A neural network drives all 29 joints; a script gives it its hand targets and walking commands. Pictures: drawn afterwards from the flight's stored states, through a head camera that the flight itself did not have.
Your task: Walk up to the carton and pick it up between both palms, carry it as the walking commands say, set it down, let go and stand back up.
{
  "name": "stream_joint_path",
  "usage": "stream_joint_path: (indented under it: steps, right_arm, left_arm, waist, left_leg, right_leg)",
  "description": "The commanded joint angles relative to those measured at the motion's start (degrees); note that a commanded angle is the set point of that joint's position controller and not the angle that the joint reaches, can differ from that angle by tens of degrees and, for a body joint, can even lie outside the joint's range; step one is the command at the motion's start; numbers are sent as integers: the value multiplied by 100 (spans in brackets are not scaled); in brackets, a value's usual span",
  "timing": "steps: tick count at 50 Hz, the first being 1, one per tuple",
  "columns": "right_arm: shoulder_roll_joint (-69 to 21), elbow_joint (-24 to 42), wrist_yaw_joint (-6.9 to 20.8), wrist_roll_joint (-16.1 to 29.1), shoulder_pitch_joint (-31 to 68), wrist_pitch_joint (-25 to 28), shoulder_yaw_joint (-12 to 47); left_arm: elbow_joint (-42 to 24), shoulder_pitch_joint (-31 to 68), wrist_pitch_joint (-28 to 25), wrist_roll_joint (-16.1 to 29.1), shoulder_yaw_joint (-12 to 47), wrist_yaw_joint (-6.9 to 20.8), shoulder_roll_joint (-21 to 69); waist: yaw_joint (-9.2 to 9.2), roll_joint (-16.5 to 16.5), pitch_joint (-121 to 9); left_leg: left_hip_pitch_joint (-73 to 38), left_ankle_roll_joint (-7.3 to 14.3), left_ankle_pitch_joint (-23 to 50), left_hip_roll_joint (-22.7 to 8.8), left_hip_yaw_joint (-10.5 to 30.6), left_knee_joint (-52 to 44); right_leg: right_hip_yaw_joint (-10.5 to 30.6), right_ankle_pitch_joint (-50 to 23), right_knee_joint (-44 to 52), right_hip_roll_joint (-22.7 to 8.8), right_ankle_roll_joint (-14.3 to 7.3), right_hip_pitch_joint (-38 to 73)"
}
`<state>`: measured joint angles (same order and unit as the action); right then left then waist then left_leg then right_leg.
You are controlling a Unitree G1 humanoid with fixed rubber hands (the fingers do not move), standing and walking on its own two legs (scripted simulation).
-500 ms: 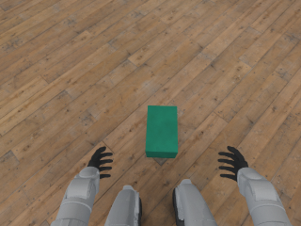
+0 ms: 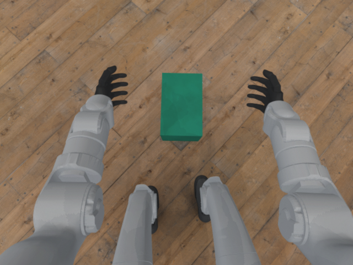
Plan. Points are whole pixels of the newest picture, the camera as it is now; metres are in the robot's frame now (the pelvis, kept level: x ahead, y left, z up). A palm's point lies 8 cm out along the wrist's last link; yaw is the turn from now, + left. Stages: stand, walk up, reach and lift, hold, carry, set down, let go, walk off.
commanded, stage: reach and lift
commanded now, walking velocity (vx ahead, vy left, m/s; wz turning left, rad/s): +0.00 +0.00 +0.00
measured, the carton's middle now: (181, 109) +0.57 -0.04 -0.57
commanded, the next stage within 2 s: none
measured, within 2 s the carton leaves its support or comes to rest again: neither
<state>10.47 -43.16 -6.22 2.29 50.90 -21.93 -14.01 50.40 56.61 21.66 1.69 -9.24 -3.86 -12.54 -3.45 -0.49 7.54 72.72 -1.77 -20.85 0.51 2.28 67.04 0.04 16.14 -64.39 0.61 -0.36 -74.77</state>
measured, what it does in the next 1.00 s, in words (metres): lowers itself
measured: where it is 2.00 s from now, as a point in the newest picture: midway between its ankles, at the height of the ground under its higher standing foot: (178, 212)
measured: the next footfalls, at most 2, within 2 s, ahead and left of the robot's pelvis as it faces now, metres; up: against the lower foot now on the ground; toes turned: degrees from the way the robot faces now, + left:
none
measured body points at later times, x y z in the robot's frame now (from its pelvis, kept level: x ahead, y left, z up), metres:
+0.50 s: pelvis +0.01 +0.00 +0.00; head +0.38 -0.01 +0.24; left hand +0.58 +0.14 -0.16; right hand +0.55 -0.23 -0.15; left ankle +0.09 +0.13 -0.62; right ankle +0.12 -0.12 -0.62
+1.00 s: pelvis -0.04 +0.01 -0.15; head +0.33 -0.01 +0.09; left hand +0.57 +0.14 -0.29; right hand +0.54 -0.22 -0.28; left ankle +0.09 +0.13 -0.62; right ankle +0.12 -0.12 -0.62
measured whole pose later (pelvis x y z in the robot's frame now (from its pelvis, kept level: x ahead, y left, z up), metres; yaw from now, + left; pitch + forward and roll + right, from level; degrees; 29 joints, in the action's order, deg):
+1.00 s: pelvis -0.04 +0.01 -0.15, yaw +1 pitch +29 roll +0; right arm 22.0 -54.5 -7.5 9.7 88.3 -12.6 -12.1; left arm 57.6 91.2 14.5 8.3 -5.6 -10.0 -21.4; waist -4.4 -1.5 30.1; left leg 101.6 -1.8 -28.3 4.1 2.0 100.9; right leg 3.6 23.2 -98.0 2.3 3.0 -103.8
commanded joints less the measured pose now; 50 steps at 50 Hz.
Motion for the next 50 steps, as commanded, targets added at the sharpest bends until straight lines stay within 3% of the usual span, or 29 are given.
stream_joint_path:
  steps: [1, 3, 4, 6, 7, 8, 9, 11, 14, 15, 17, 18, 19, 22, 23, 24, 26, 27, 29, 32, 33, 36, 40, 42, 43, 45, 47, 49, 50]
  right_arm:
    - [971, 876, -21, -95, 1552, 651, -426]
    - [641, 758, 29, 51, 1959, 869, -110]
    - [847, 667, 43, -164, 1833, 994, -363]
    - [742, 808, 102, 124, 2138, 1164, -243]
    - [890, 555, 155, 51, 2342, 1235, -262]
    - [681, 451, 163, 150, 2481, 1268, -188]
    - [1003, 582, 219, 31, 2488, 1370, -377]
    - [1198, 518, 222, -12, 2596, 1478, -508]
    - [1355, 696, 297, -38, 3093, 1403, -478]
    - [1168, 797, 284, 29, 3228, 1366, -402]
    - [1471, 1149, 242, -28, 3289, 1260, -444]
    - [1366, 721, 255, -12, 3144, 1195, -421]
    - [1496, 1019, 231, -17, 3104, 1184, -357]
    - [1877, 1614, 187, 177, 3415, 1089, -502]
    - [1394, 2012, 154, 388, 3346, 1153, -211]
    - [1367, 1937, 171, 419, 3832, 1215, -194]
    - [1501, 1215, 213, 217, 3448, 1286, -452]
    - [1399, 1418, 188, 192, 3543, 1353, -511]
    - [1551, 1205, 229, 317, 4059, 1394, -403]
    - [1718, 844, 154, 246, 4162, 1327, -388]
    - [1762, 984, 90, 169, 4450, 1325, -412]
    - [1803, 94, 72, 223, 4791, 1178, -422]
    - [1899, 28, 53, 592, 5367, 1163, -51]
    - [1883, -546, 45, 498, 5077, 1164, -37]
    - [1859, -365, 38, 655, 5349, 1114, 104]
    - [1904, 24, -46, 753, 5609, 1156, 209]
    - [2206, -426, -142, 614, 5805, 1121, 38]
    - [2150, 165, -194, 907, 5823, 1171, 159]
    - [2174, -527, -202, 755, 5590, 1118, 129]
  left_arm:
    - [-830, 1749, -573, -27, -113, -91, -636]
    - [-394, 1928, -821, -8, -277, -96, -694]
    - [-530, 1735, -947, -65, -310, -118, -639]
    - [-808, 2336, -1131, -55, -321, -144, -933]
    - [-583, 2216, -1144, 6, -183, -153, -644]
    - [-511, 2357, -1204, -37, -256, -105, -684]
    - [-445, 2330, -1204, 99, -108, -131, -525]
    - [-1091, 2896, -1334, 7, -114, -194, -694]
    - [-1005, 3058, -1234, 53, -74, -242, -799]
    - [-1111, 3299, -1236, -46, -267, -214, -1026]
    - [-1323, 3136, -1124, -44, -224, -275, -1248]
    - [-1360, 3516, -1068, -39, -80, -265, -1046]
    - [-1432, 3298, -1084, -23, -187, -268, -1015]
    - [-1978, 3521, -897, 334, 83, -346, -955]
    - [-2303, 3538, -969, 349, 95, -355, -1001]
    - [-2196, 3770, -1040, 247, -189, -398, -1074]
    - [-1851, 3652, -1156, -133, -325, -441, -1113]
    - [-1598, 3496, -1146, -242, -419, -461, -1028]
    - [-1627, 4046, -1161, 27, -214, -480, -1027]
    - [-1335, 4236, -1079, 82, -262, -543, -1394]
    - [-1122, 4152, -1064, 225, -243, -566, -1341]
    - [-370, 4798, -924, 411, -7, -536, -1325]
    - [-337, 5105, -945, 419, -95, -628, -1532]
    - [-46, 5087, -884, 528, 150, -613, -1250]
    - [-28, 5316, -859, 502, 166, -587, -1442]
    - [-333, 5355, -936, 497, 2, -658, -1740]
    - [233, 5673, -859, 658, 297, -608, -1551]
    - [-604, 5876, -925, 744, 513, -647, -1688]
    - [-177, 5879, -913, 745, 498, -643, -1651]
  waist:
    - [-133, -187, -6833]
    - [152, 104, -6291]
    - [-124, 280, -6740]
    - [43, -2, -7366]
    - [-35, -55, -6871]
    - [143, -172, -6705]
    - [-148, -204, -7055]
    - [-199, -427, -7756]
    - [-217, -169, -8328]
    - [-21, -106, -8617]
    - [-167, 103, -9700]
    - [-312, -329, -9427]
    - [-220, -229, -9968]
    - [-652, -286, -11363]
    - [-412, -126, -11451]
    - [-68, 123, -10694]
    - [-76, -67, -10154]
    - [-52, 48, -10160]
    - [-149, -192, -10267]
    - [-215, -16, -10067]
    - [-351, 377, -9901]
    - [-431, 53, -8917]
    - [-11, -81, -9199]
    - [-312, 23, -9229]
    - [-172, -137, -8899]
    - [-2, 199, -9688]
    - [-366, -3, -9061]
    - [-402, -68, -9915]
    - [-513, -76, -9384]
  left_leg:
    - [-2054, -8, 854, 466, -420, -731]
    - [-1345, 3, 775, 480, -422, -667]
    - [-1440, -27, 1198, 458, -360, -743]
    - [-1655, -19, 1446, 530, -439, -633]
    - [-1104, -77, 1365, 502, -420, -613]
    - [-932, -94, 1303, 533, -516, -583]
    - [-1487, -137, 1446, 508, -401, -669]
    - [-1946, -136, 2188, 473, -319, -567]
    - [-2035, -91, 1780, 502, -418, -547]
    - [-1927, -23, 1818, 539, -431, -600]
    - [-2462, 5, 2075, 575, -473, -528]
    - [-2734, -2, 1798, 578, -489, -570]
    - [-2886, 37, 2370, 602, -487, -473]
    - [-4259, 69, 3242, 568, -260, -176]
    - [-3656, 52, 3899, 619, -279, -142]
    - [-2065, 104, 3300, 684, -466, -152]
    - [-1577, -11, 2654, 721, -535, -145]
    - [-1875, 32, 2768, 692, -511, -122]
    - [-2390, -54, 2510, 594, -428, 249]
    - [-1959, -73, 2054, 605, -529, 634]
    - [-1428, -9, 1561, 670, -565, 671]
    - [-1096, -33, 452, 571, -525, 972]
    - [-804, -21, 284, 552, -659, 1572]
    - [-895, -45, 315, 526, -619, 1742]
    - [-670, -6, -3, 501, -626, 1852]
    - [-684, 62, 252, 541, -649, 2092]
    - [-3, -11, -148, 476, -764, 2361]
    - [-545, -24, -7, 443, -691, 2586]
    - [-190, -6, -187, 451, -671, 2688]
  right_leg:
    - [-318, -1227, 435, 369, 285, 3263]
    - [-214, -1089, 455, 334, 336, 3040]
    - [-316, -1688, 336, 410, 304, 3257]
    - [-267, -2105, 282, 391, 303, 3322]
    - [-191, -2052, 208, 356, 265, 3023]
    - [-108, -1902, 263, 294, 331, 2869]
    - [-361, -1878, 262, 372, 314, 2711]
    - [-183, -2476, 328, 344, 214, 2741]
    - [-264, -2325, 317, 366, 228, 3091]
    - [-199, -2642, 261, 352, 259, 3484]
    - [-306, -3086, 151, 369, 271, 4334]
    - [-381, -2760, 185, 391, 258, 4008]
    - [-263, -3502, 103, 386, 190, 4537]
    - [-399, -4270, -98, 449, 136, 4877]
    - [-323, -5159, -298, 496, 152, 5418]
    - [-30, -5032, -417, 373, 167, 5493]
    - [-181, -4367, -521, 375, 266, 5077]
    - [-307, -4159, -455, 418, 319, 4690]
    - [-393, -3332, -698, 448, 291, 3661]
    - [-383, -2855, -931, 364, 315, 3467]
    - [-402, -2538, -989, 399, 370, 3681]
    - [-511, -807, -1174, 358, 364, 2351]
    - [-412, -552, -1731, 312, 341, 2102]
    - [-611, -534, -1929, 340, 350, 1759]
    - [-585, -136, -2053, 282, 352, 1403]
    - [-556, -482, -2327, 285, 392, 1890]
    - [-552, -90, -2452, 214, 403, 1589]
    - [-688, -299, -2785, 262, 352, 1477]
    - [-681, -129, -2904, 227, 341, 1196]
